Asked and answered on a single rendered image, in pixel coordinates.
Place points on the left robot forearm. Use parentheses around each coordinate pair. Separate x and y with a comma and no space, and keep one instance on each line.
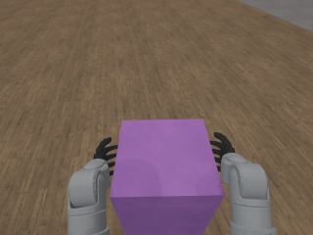
(87,199)

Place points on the right robot forearm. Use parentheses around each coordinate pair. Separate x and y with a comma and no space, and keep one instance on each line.
(249,196)

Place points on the carton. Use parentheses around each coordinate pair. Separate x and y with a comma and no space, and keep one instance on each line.
(165,179)

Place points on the robot right hand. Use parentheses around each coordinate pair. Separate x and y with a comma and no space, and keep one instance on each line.
(225,147)

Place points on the robot left hand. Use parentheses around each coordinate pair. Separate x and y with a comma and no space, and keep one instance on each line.
(101,152)

